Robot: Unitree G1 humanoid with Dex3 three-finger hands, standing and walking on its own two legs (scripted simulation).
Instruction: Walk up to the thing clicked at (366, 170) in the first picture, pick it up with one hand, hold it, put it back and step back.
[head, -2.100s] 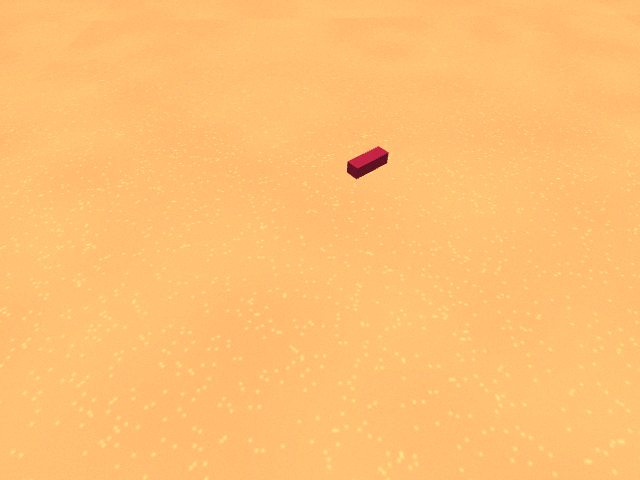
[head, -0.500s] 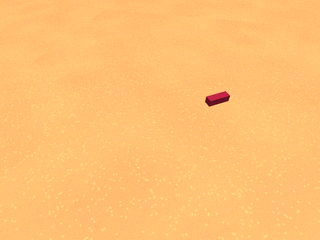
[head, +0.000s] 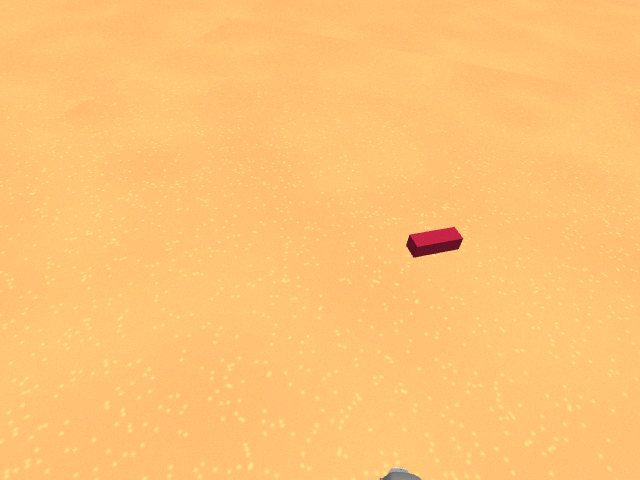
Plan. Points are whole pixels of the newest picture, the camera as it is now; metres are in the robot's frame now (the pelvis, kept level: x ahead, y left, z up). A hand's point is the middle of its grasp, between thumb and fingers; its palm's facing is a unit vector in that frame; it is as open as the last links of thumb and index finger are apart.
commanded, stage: walk up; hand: left
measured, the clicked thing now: (434, 242) +1.22 -0.54 -0.72
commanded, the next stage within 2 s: none
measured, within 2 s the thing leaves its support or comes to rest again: neither
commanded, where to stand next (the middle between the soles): +0.89 -0.80 m, yaw +16 degrees
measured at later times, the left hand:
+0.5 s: hand out of the picture +0.18 +0.11 -0.16, palm faces +0.13 -0.94 -0.30, open 7.4 cm
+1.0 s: hand (344, 341) +0.39 -0.04 -0.14, palm faces +0.17 -0.92 -0.35, open 7.3 cm
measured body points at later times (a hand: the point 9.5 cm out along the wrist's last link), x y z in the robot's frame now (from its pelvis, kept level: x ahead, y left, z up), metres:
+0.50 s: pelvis +0.21 -0.16 -0.01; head +0.23 -0.13 +0.44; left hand +0.17 +0.16 -0.14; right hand +0.36 -0.48 -0.08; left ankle +0.27 -0.06 -0.72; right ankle +0.14 -0.22 -0.69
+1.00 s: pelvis +0.38 -0.33 +0.00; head +0.40 -0.31 +0.44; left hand +0.38 +0.01 -0.12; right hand +0.51 -0.67 -0.09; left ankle +0.42 -0.22 -0.69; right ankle +0.42 -0.45 -0.72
